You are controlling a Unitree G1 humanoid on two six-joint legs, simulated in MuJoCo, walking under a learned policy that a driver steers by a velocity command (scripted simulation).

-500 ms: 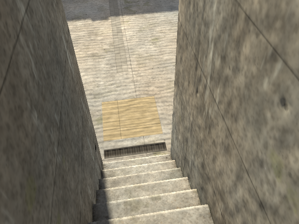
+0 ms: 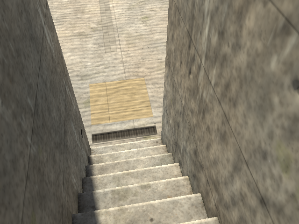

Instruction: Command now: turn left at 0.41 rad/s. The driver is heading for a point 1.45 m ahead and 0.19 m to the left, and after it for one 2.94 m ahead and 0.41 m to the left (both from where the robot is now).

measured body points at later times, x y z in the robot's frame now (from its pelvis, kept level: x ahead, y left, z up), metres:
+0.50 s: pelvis -0.02 +0.03 +0.00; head -0.02 +0.09 +0.45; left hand +0.09 +0.29 -0.14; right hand +0.10 -0.18 -0.11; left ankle -0.04 +0.12 -0.69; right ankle +0.08 -0.11 -0.64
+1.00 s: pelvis -0.04 -0.05 +0.04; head -0.03 -0.05 +0.49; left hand +0.02 +0.22 -0.07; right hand +0.17 -0.27 -0.06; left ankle -0.06 +0.09 -0.69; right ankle -0.01 -0.15 -0.69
